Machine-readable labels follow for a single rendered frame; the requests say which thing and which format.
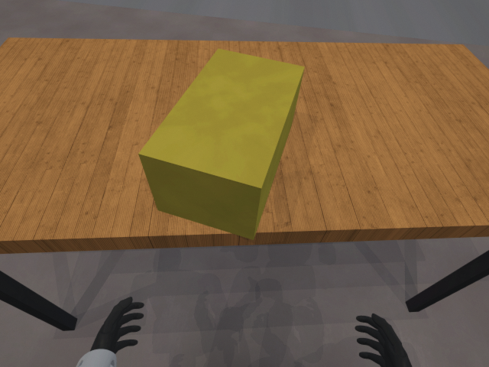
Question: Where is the left robot hand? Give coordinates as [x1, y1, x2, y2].
[90, 297, 144, 354]

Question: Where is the table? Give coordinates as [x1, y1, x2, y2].
[0, 37, 489, 331]

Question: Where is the right robot hand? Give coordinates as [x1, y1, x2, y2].
[355, 313, 412, 367]

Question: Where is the robot left forearm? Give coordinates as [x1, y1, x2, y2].
[76, 349, 117, 367]

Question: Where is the carton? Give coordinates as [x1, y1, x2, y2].
[138, 49, 305, 240]

